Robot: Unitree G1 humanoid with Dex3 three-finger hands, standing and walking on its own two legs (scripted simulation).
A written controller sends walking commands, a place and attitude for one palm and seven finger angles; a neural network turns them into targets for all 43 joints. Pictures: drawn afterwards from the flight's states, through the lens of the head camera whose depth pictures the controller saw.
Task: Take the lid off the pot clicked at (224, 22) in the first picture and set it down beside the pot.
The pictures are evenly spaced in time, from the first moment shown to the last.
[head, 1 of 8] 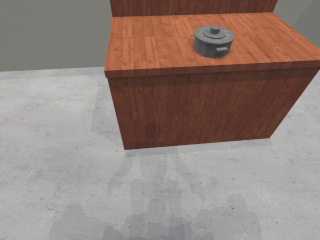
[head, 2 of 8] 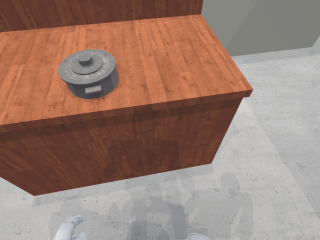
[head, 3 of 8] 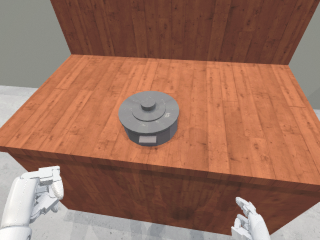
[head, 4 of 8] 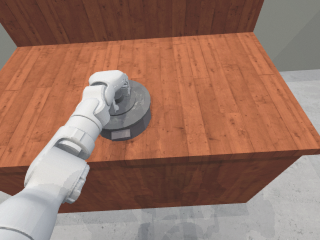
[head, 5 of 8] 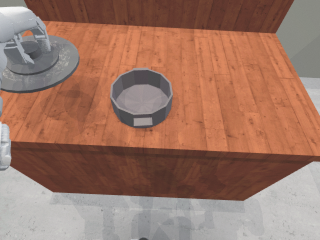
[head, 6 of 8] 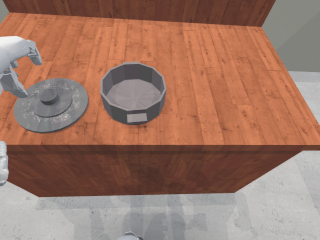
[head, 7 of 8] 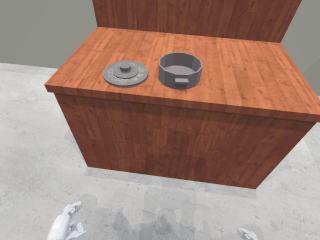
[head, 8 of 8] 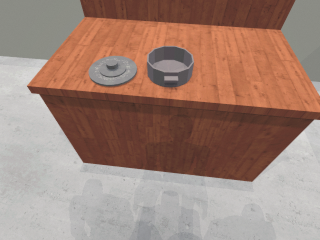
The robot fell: no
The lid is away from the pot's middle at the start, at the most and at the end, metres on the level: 0.00 0.25 0.24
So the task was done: yes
